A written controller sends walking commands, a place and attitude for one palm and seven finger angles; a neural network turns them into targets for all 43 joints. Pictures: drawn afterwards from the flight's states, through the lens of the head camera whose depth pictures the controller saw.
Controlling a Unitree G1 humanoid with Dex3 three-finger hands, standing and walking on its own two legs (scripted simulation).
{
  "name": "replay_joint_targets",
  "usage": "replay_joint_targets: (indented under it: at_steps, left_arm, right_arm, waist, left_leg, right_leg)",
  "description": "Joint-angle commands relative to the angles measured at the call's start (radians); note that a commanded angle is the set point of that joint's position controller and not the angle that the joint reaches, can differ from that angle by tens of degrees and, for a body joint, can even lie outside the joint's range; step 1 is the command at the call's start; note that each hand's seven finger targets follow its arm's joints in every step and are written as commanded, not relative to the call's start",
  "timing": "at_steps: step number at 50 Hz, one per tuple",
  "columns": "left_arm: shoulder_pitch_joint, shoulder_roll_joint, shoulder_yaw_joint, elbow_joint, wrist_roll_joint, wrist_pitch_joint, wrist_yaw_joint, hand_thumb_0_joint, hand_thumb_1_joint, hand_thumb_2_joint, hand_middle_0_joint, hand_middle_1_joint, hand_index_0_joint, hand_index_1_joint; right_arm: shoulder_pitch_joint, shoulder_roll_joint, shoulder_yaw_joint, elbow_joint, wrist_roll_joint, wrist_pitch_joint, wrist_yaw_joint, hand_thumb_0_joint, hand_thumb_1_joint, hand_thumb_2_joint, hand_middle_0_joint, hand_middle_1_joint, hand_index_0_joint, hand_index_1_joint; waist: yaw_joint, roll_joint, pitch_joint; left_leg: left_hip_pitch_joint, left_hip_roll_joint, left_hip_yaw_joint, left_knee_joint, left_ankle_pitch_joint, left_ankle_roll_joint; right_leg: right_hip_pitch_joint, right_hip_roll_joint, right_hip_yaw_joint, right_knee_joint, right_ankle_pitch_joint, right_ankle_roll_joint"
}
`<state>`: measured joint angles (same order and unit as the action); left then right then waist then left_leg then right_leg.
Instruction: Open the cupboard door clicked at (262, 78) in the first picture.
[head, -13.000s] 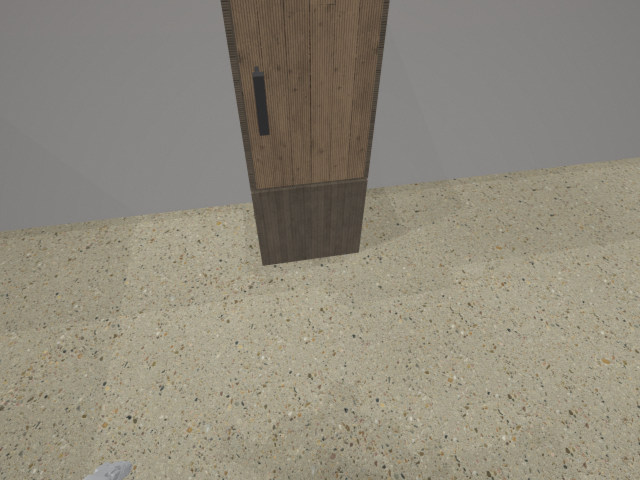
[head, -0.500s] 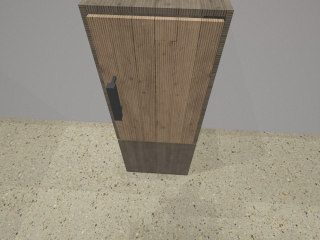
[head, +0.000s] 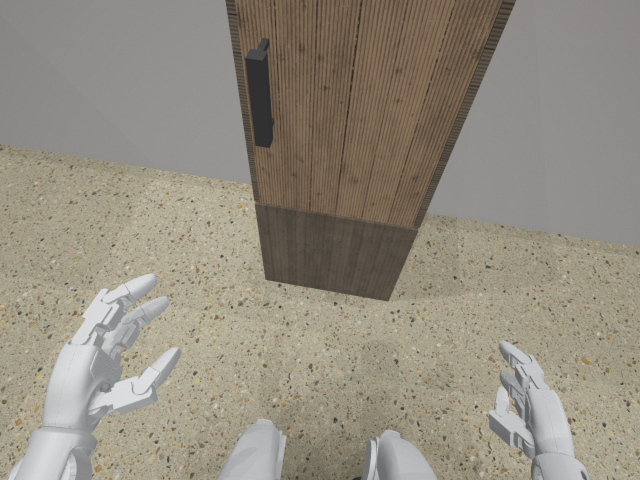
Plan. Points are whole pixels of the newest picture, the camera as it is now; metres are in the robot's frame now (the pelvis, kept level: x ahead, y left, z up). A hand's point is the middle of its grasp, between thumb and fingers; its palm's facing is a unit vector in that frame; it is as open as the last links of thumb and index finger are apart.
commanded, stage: raise the hand with hooked fingers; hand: left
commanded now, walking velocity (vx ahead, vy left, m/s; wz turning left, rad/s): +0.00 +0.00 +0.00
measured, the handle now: (264, 95) +0.67 +0.17 +0.07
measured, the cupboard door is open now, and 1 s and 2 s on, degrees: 0 0 0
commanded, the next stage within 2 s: move the hooked fingers beside the handle in 1.54 s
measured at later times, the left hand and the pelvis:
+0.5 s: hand (125, 314) +0.27 +0.26 +0.05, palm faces -0.08 -0.99 -0.07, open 12.4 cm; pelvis +0.01 +0.04 +0.01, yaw -1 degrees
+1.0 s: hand (98, 258) +0.32 +0.29 +0.09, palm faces -0.04 -1.00 -0.06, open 14.0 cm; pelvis +0.03 +0.03 +0.03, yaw -1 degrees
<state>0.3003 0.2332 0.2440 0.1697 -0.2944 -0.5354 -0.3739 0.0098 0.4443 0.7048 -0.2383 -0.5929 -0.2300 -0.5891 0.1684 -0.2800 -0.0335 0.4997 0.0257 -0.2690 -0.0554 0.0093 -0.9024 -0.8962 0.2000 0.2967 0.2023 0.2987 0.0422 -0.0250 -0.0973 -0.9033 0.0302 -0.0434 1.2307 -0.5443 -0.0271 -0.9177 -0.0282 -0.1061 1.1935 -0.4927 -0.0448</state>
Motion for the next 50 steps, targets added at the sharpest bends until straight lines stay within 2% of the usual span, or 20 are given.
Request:
replay_joint_targets:
  at_steps: [1, 3, 5, 7, 10, 11, 14, 17, 18, 21, 25, 28, 31, 32, 35, 37, 39, 43, 45, 50]
  left_arm:
    - [-0.322, 0.187, -0.036, -0.271, -0.005, -0.026, -0.048, 0.0, 0.223, 0.61, -0.248, -0.735, -0.248, -0.735]
    - [-0.263, 0.205, -0.005, -0.157, 0.005, 0.075, -0.07, 0.0, 0.177, 0.59, -0.252, -0.765, -0.252, -0.765]
    - [-0.195, 0.237, 0.067, -0.072, -0.018, 0.185, -0.085, 0.0, 0.13, 0.57, -0.255, -0.795, -0.255, -0.795]
    - [-0.14, 0.255, 0.124, -0.113, -0.045, 0.253, -0.073, 0.0, 0.083, 0.55, -0.258, -0.825, -0.258, -0.825]
    - [-0.129, 0.249, 0.183, -0.195, -0.082, 0.246, -0.012, 0.0, 0.013, 0.52, -0.263, -0.87, -0.263, -0.87]
    - [-0.142, 0.261, 0.198, -0.237, -0.077, 0.217, 0.013, 0.0, -0.01, 0.51, -0.265, -0.885, -0.265, -0.885]
    - [-0.177, 0.212, 0.144, -0.246, -0.044, 0.127, 0.059, 0.0, -0.08, 0.48, -0.27, -0.93, -0.27, -0.93]
    - [-0.218, 0.198, 0.085, -0.185, -0.008, 0.076, 0.036, 0.0, -0.15, 0.45, -0.275, -0.975, -0.275, -0.975]
    - [-0.226, 0.194, 0.069, -0.173, -0.006, 0.073, 0.018, 0.0, -0.173, 0.44, -0.277, -0.99, -0.277, -0.99]
    - [-0.272, 0.238, 0.074, -0.188, -0.016, 0.093, -0.045, 0.0, -0.243, 0.41, -0.282, -1.035, -0.282, -1.035]
    - [-0.274, 0.34, 0.181, -0.224, -0.049, 0.134, -0.066, 0.0, -0.337, 0.37, -0.288, -1.095, -0.288, -1.095]
    - [-0.272, 0.331, 0.206, -0.254, -0.07, 0.13, -0.045, 0.0, -0.407, 0.34, -0.293, -1.14, -0.293, -1.14]
    - [-0.256, 0.304, 0.194, -0.207, -0.065, 0.137, -0.033, 0.0, -0.477, 0.31, -0.298, -1.185, -0.298, -1.185]
    - [-0.257, 0.299, 0.185, -0.185, -0.058, 0.145, -0.036, 0.0, -0.5, 0.3, -0.3, -1.2, -0.3, -1.2]
    - [-0.299, 0.289, 0.157, -0.099, -0.05, 0.18, -0.076, 0.0, -0.5, 0.3, -0.3, -1.2, -0.3, -1.2]
    - [-0.337, 0.322, 0.175, -0.079, -0.053, 0.197, -0.111, 0.0, -0.5, 0.3, -0.3, -1.2, -0.3, -1.2]
    - [-0.361, 0.357, 0.208, -0.065, -0.063, 0.205, -0.136, 0.0, -0.5, 0.3, -0.3, -1.2, -0.3, -1.2]
    - [-0.43, 0.414, 0.272, -0.081, -0.097, 0.172, -0.166, 0.0, -0.5, 0.3, -0.3, -1.2, -0.3, -1.2]
    - [-0.456, 0.443, 0.293, -0.069, -0.104, 0.158, -0.166, 0.0, -0.5, 0.3, -0.3, -1.2, -0.3, -1.2]
    - [-0.457, 0.442, 0.294, 0.042, -0.106, 0.175, -0.193, 0.0, -0.5, 0.3, -0.3, -1.2, -0.3, -1.2]
  right_arm:
    - [0.036, -0.124, -0.006, -0.084, 0.008, -0.055, -0.029, 0.0, -0.9, -0.9, 0.2, 0.3, 0.2, 0.3]
    - [0.037, -0.13, -0.004, -0.083, 0.021, -0.05, -0.035, 0.0, -0.9, -0.9, 0.2, 0.3, 0.2, 0.3]
    - [0.024, -0.131, -0.001, -0.107, 0.024, -0.036, -0.035, 0.0, -0.9, -0.9, 0.2, 0.3, 0.2, 0.3]
    - [0.009, -0.121, -0.001, -0.144, 0.026, -0.021, -0.029, 0.0, -0.9, -0.9, 0.2, 0.3, 0.2, 0.3]
    - [-0.004, -0.096, 0.002, -0.162, 0.013, -0.019, -0.022, 0.0, -0.9, -0.9, 0.2, 0.3, 0.2, 0.3]
    - [0.015, -0.095, 0.0, -0.156, 0.009, -0.021, -0.016, 0.0, -0.9, -0.9, 0.2, 0.3, 0.2, 0.3]
    - [0.038, -0.099, -0.004, -0.131, -0.001, -0.03, -0.002, 0.0, -0.9, -0.9, 0.2, 0.3, 0.2, 0.3]
    - [0.061, -0.123, -0.004, -0.108, -0.003, -0.036, 0.0, 0.0, -0.9, -0.9, 0.2, 0.3, 0.2, 0.3]
    - [0.071, -0.131, -0.006, -0.108, 0.0, -0.037, -0.002, 0.0, -0.9, -0.9, 0.2, 0.3, 0.2, 0.3]
    - [0.08, -0.15, -0.01, -0.112, 0.01, -0.04, -0.012, 0.0, -0.9, -0.9, 0.2, 0.3, 0.2, 0.3]
    - [0.091, -0.155, -0.01, -0.115, 0.012, -0.034, -0.023, 0.0, -0.9, -0.9, 0.2, 0.3, 0.2, 0.3]
    - [0.082, -0.14, -0.005, -0.113, 0.01, -0.028, -0.022, 0.0, -0.9, -0.9, 0.2, 0.3, 0.2, 0.3]
    - [0.091, -0.134, -0.002, -0.106, 0.008, -0.018, -0.013, 0.0, -0.9, -0.9, 0.2, 0.3, 0.2, 0.3]
    - [0.094, -0.136, -0.002, -0.105, 0.007, -0.013, -0.01, 0.0, -0.9, -0.9, 0.2, 0.3, 0.2, 0.3]
    - [0.098, -0.148, -0.001, -0.109, 0.01, 0.001, -0.009, 0.0, -0.9, -0.9, 0.2, 0.3, 0.2, 0.3]
    - [0.095, -0.155, -0.002, -0.114, 0.013, 0.008, -0.01, 0.0, -0.9, -0.9, 0.2, 0.3, 0.2, 0.3]
    - [0.096, -0.157, -0.001, -0.119, 0.013, 0.012, -0.017, 0.0, -0.9, -0.9, 0.2, 0.3, 0.2, 0.3]
    - [0.089, -0.148, 0.004, -0.112, 0.008, 0.01, -0.022, 0.0, -0.9, -0.9, 0.2, 0.3, 0.2, 0.3]
    - [0.092, -0.149, 0.009, -0.106, 0.004, 0.009, -0.022, 0.0, -0.9, -0.9, 0.2, 0.3, 0.2, 0.3]
    - [0.094, -0.152, 0.01, -0.098, 0.009, 0.017, -0.021, 0.0, -0.9, -0.9, 0.2, 0.3, 0.2, 0.3]
  waist:
    - [-0.128, 0.113, -0.193]
    - [-0.109, 0.061, -0.173]
    - [-0.055, 0.048, -0.196]
    - [-0.011, 0.028, -0.253]
    - [0.017, 0.014, -0.285]
    - [0.015, 0.012, -0.303]
    - [-0.025, 0.039, -0.231]
    - [-0.065, 0.075, -0.175]
    - [-0.076, 0.058, -0.175]
    - [-0.073, 0.098, -0.227]
    - [-0.041, 0.117, -0.292]
    - [-0.031, 0.146, -0.294]
    - [-0.037, 0.166, -0.266]
    - [-0.042, 0.175, -0.258]
    - [-0.067, 0.127, -0.207]
    - [-0.07, 0.119, -0.233]
    - [-0.065, 0.09, -0.271]
    - [-0.05, 0.113, -0.322]
    - [-0.048, 0.133, -0.316]
    - [-0.053, 0.128, -0.281]
  left_leg:
    - [0.053, -0.025, 0.014, -0.176, 0.044, 0.062]
    - [0.018, -0.029, 0.007, -0.209, 0.018, 0.059]
    - [0.021, -0.037, 0.005, -0.248, 0.048, 0.054]
    - [0.057, -0.046, 0.011, -0.289, 0.093, 0.05]
    - [0.093, -0.042, 0.006, -0.312, 0.181, 0.046]
    - [0.109, -0.038, 0.004, -0.318, 0.201, 0.043]
    - [0.115, -0.032, -0.003, -0.324, 0.151, 0.038]
    - [0.108, -0.032, -0.011, -0.317, 0.075, 0.039]
    - [0.107, -0.03, -0.016, -0.319, 0.049, 0.04]
    - [0.149, -0.03, -0.023, -0.328, 0.083, 0.04]
    - [0.22, -0.028, -0.029, -0.339, 0.224, 0.032]
    - [0.258, -0.026, -0.025, -0.342, 0.315, 0.023]
    - [0.278, -0.021, -0.025, -0.332, 0.411, 0.009]
    - [0.273, -0.021, -0.021, -0.331, 0.41, 0.009]
    - [0.24, -0.022, -0.019, -0.326, 0.379, 0.016]
    - [0.234, -0.025, -0.009, -0.327, 0.346, 0.023]
    - [0.234, -0.028, -0.003, -0.322, 0.361, 0.031]
    - [0.257, -0.029, 0.002, -0.309, 0.421, 0.032]
    - [0.249, -0.029, 0.003, -0.302, 0.425, 0.032]
    - [0.212, -0.03, 0.013, -0.309, 0.383, 0.038]
  right_leg:
    - [0.128, 0.035, 0.153, -0.274, -0.104, 0.019]
    - [0.14, 0.031, 0.141, -0.296, -0.138, 0.026]
    - [0.201, 0.031, 0.124, -0.306, -0.125, 0.023]
    - [0.263, 0.024, 0.106, -0.317, -0.087, 0.028]
    - [0.301, 0.036, 0.071, -0.29, 0.009, 0.022]
    - [0.294, 0.037, 0.059, -0.276, 0.038, 0.023]
    - [0.197, 0.042, 0.04, -0.254, 0.015, 0.023]
    - [0.116, 0.041, 0.037, -0.242, -0.019, 0.018]
    - [0.106, 0.04, 0.036, -0.244, -0.029, 0.021]
    - [0.14, 0.04, 0.041, -0.245, 0.016, 0.015]
    - [0.214, 0.051, 0.029, -0.245, 0.114, 0.009]
    - [0.239, 0.051, 0.022, -0.248, 0.175, 0.011]
    - [0.225, 0.055, 0.013, -0.239, 0.233, 0.01]
    - [0.22, 0.054, 0.013, -0.242, 0.237, 0.013]
    - [0.21, 0.06, 0.013, -0.255, 0.238, 0.011]
    - [0.228, 0.056, 0.022, -0.273, 0.235, 0.016]
    - [0.266, 0.055, 0.029, -0.279, 0.262, 0.017]
    - [0.311, 0.057, 0.042, -0.274, 0.317, 0.012]
    - [0.311, 0.062, 0.047, -0.269, 0.317, 0.007]
    - [0.321, 0.058, 0.056, -0.287, 0.292, 0.009]
